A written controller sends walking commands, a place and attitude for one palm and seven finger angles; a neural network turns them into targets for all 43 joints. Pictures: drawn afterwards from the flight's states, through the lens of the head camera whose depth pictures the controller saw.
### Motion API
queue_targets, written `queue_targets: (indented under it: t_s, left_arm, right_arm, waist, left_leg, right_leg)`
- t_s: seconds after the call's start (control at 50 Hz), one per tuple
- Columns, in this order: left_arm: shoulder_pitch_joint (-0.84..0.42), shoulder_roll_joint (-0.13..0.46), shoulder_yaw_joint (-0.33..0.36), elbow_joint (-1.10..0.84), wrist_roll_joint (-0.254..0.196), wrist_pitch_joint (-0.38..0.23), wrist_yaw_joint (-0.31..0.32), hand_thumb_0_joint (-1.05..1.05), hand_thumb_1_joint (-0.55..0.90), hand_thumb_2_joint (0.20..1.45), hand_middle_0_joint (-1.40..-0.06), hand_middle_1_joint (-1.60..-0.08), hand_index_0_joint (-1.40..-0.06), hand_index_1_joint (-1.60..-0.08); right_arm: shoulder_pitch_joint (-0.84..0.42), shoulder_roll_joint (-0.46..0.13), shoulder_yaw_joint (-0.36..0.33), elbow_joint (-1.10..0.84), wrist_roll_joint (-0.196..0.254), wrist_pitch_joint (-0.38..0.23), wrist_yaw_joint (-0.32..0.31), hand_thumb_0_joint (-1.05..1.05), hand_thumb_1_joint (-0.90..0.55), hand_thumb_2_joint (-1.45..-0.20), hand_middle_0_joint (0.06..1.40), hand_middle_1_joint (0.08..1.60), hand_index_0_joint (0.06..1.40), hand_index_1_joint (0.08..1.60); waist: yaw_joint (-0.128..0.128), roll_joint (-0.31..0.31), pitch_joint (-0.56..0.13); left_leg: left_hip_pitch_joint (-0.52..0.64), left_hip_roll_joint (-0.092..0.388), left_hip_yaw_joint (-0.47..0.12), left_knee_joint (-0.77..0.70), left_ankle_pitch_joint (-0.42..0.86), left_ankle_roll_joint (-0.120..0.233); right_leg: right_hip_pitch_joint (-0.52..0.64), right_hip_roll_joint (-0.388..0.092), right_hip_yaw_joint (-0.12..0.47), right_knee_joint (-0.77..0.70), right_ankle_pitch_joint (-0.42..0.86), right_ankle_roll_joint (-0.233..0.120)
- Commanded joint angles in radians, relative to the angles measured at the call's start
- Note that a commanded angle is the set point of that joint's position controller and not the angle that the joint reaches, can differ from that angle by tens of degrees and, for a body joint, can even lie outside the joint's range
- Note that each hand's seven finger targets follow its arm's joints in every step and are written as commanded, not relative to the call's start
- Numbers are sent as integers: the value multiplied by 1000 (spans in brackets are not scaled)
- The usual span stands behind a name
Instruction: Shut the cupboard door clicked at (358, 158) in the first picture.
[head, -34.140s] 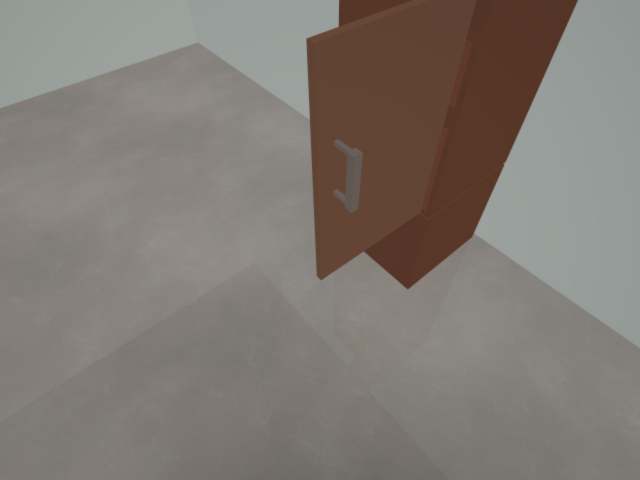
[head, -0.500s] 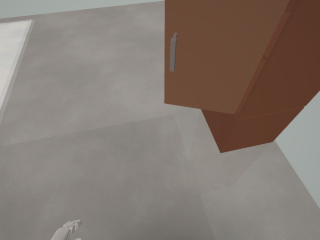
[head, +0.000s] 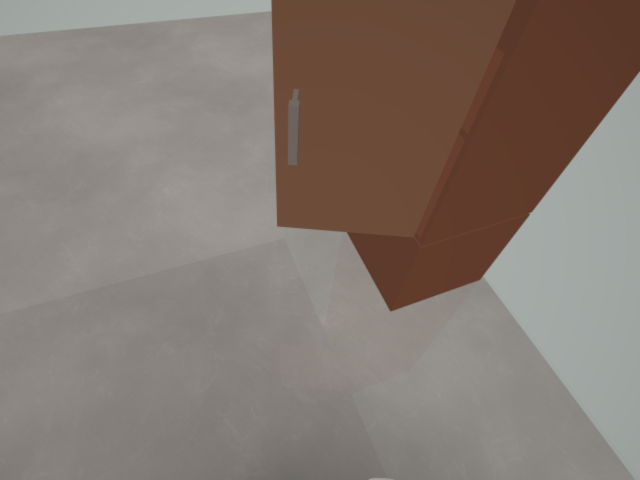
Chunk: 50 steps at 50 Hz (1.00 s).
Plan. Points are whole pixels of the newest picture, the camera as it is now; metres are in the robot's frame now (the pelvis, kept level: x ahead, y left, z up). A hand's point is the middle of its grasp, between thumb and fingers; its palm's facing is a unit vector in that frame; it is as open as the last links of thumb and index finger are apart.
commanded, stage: take the last steps up to it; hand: left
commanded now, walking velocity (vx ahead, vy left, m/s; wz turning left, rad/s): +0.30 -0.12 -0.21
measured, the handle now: (294, 128) +0.72 +0.09 +0.00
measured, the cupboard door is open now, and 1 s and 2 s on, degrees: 65 65 65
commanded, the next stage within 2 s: come to a stop and stand still in 0.68 s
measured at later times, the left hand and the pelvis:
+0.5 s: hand out of the picture +0.14 +0.11 -0.17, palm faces -0.05 -0.98 -0.18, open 7.3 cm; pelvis +0.10 -0.06 +0.00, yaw -3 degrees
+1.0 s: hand (272, 349) +0.34 +0.09 -0.18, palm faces -0.06 -0.97 -0.22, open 7.3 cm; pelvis +0.26 -0.09 -0.01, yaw -4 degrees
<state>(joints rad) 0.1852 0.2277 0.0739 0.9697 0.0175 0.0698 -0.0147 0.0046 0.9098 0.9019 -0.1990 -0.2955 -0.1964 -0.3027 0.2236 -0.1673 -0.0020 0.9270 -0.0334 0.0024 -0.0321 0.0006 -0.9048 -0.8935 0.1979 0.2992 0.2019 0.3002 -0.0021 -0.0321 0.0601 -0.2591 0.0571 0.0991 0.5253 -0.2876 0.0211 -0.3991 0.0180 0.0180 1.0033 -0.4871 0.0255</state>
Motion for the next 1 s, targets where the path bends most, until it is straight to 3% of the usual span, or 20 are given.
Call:
queue_targets:
  t_s: [0.0,0.14,0.2,0.22,0.24,0.26,0.28,0.3,0.38,0.5,0.56,0.58,0.6,0.62,0.7,0.78,0.84,0.88,0.94,0.98]
  left_arm:
    - [-51,52,6,-80,9,-30,-21,0,900,900,-200,-300,-200,-300]
    - [-121,31,-6,-87,13,-50,-43,0,900,900,-200,-300,-200,-300]
    - [16,47,5,-26,12,-62,-40,0,900,900,-200,-300,-200,-300]
    - [89,87,16,2,12,-70,-31,0,900,900,-200,-300,-200,-300]
    - [186,171,29,35,17,-85,-16,0,900,900,-200,-300,-200,-300]
    - [247,232,42,52,8,-83,-4,0,900,900,-200,-300,-200,-300]
    - [235,207,36,58,4,-89,7,0,900,900,-200,-300,-200,-300]
    - [192,172,25,57,4,-94,12,0,900,900,-200,-300,-200,-300]
    - [84,70,-9,42,4,-116,18,0,900,900,-200,-300,-200,-300]
    - [116,87,-10,92,5,-127,21,0,900,900,-200,-300,-200,-300]
    - [104,79,-8,99,-4,-120,21,0,900,900,-200,-300,-200,-300]
    - [124,47,-10,91,-6,-116,20,0,900,900,-200,-300,-200,-300]
    - [196,-1,-19,81,-15,-112,16,0,900,900,-200,-300,-200,-300]
    - [146,27,-25,60,-2,-107,21,0,900,900,-200,-300,-200,-300]
    - [83,-6,-18,60,9,-92,4,0,900,900,-200,-300,-200,-300]
    - [105,-53,-31,69,7,-74,6,0,900,900,-200,-300,-200,-300]
    - [114,-44,-35,69,5,-67,20,0,900,900,-200,-300,-200,-300]
    - [148,-5,-27,78,5,-64,26,0,900,900,-200,-300,-200,-300]
    - [114,124,-12,48,15,-70,38,0,900,900,-200,-300,-200,-300]
    - [101,156,-2,47,9,-75,44,0,900,900,-200,-300,-200,-300]
  right_arm:
    - [115,-218,-60,-11,-7,-20,-14,0,-900,-900,200,300,200,300]
    - [156,-240,-83,47,-11,-26,1,0,-900,-900,200,300,200,300]
    - [122,-233,-81,62,-4,-23,8,0,-900,-900,200,300,200,300]
    - [108,-203,-78,58,3,-25,14,0,-900,-900,200,300,200,300]
    - [93,-134,-59,38,15,-29,24,0,-900,-900,200,300,200,300]
    - [-3,-115,-50,-15,13,-28,25,0,-900,-900,200,300,200,300]
    - [-46,-142,-58,-14,10,-25,21,0,-900,-900,200,300,200,300]
    - [-46,-141,-63,-4,10,-26,22,0,-900,-900,200,300,200,300]
    - [53,-93,-56,50,1,-17,38,0,-900,-900,200,300,200,300]
    - [18,-70,-45,28,9,-28,46,0,-900,-900,200,300,200,300]
    - [151,-105,-51,69,5,-47,37,0,-900,-900,200,300,200,300]
    - [265,-165,-62,102,-4,-57,27,0,-900,-900,200,300,200,300]
    - [343,-264,-81,116,-18,-56,14,0,-900,-900,200,300,200,300]
    - [352,-270,-82,120,-9,-44,2,0,-900,-900,200,300,200,300]
    - [142,-150,-49,62,0,-54,-5,0,-900,-900,200,300,200,300]
    - [99,-132,-45,68,2,-52,-3,0,-900,-900,200,300,200,300]
    - [51,-122,-37,78,10,-34,-10,0,-900,-900,200,300,200,300]
    - [27,-133,-48,84,19,-18,-7,0,-900,-900,200,300,200,300]
    - [92,-88,-56,83,31,4,12,0,-900,-900,200,300,200,300]
    - [119,-67,-62,83,30,33,7,0,-900,-900,200,300,200,300]
  waist:
    - [-44,175,-67]
    - [-67,202,-41]
    - [2,143,-71]
    - [42,63,-74]
    - [85,-141,-102]
    - [127,-216,-50]
    - [117,-208,1]
    - [88,-215,47]
    - [-14,-87,26]
    - [-21,-69,27]
    - [-86,-1,-26]
    - [-120,135,-92]
    - [-113,350,-168]
    - [-128,329,-174]
    - [-29,107,-18]
    - [-4,115,-53]
    - [19,134,-33]
    - [43,129,-55]
    - [14,15,-19]
    - [5,-181,-105]
  left_leg:
    - [186,282,-230,-279,125,118]
    - [160,287,-166,-280,7,104]
    - [41,218,-82,-160,-36,47]
    - [-86,169,-28,-58,-93,14]
    - [-298,58,85,167,-188,-31]
    - [-427,4,47,388,-381,-42]
    - [-475,31,-44,507,-311,-33]
    - [-494,47,-65,571,-249,-34]
    - [-322,65,-34,470,-70,-57]
    - [-207,32,8,184,10,-41]
    - [80,-15,22,2,133,-24]
    - [244,84,-136,-70,190,18]
    - [415,329,-451,-156,234,131]
    - [363,400,-558,-258,134,172]
    - [80,309,-302,-313,153,144]
    - [39,230,-119,-279,317,131]
    - [5,207,-71,-189,464,110]
    - [17,157,-41,-120,381,58]
    - [-61,5,-4,9,30,-26]
    - [-54,-42,9,222,-214,-52]
  right_leg:
    - [-151,-46,-16,11,60,-1]
    - [-16,-42,-90,-336,78,-14]
    - [249,2,-140,-563,243,-27]
    - [403,-47,-74,-627,214,-51]
    - [579,-242,191,-721,42,-138]
    - [530,-395,405,-831,-54,-236]
    - [448,-392,444,-859,-48,-273]
    - [405,-375,423,-865,-21,-282]
    - [265,-260,87,-814,323,-221]
    - [286,-255,48,-775,457,-208]
    - [198,-191,-8,-578,480,-162]
    - [109,-114,-47,-361,399,-120]
    - [-89,2,-137,-87,33,-68]
    - [-144,13,-49,111,-124,-68]
    - [-139,-111,1,130,88,-38]
    - [13,-88,-58,-162,146,-18]
    - [134,-60,-89,-365,245,0]
    - [212,-59,-90,-511,404,3]
    - [219,-251,116,-541,845,-100]
    - [268,-369,203,-591,1060,-196]
